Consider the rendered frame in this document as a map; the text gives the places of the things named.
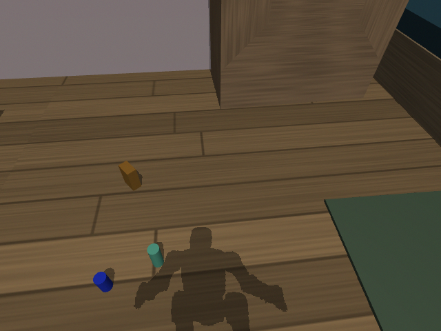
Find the bed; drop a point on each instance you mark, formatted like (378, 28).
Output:
(410, 69)

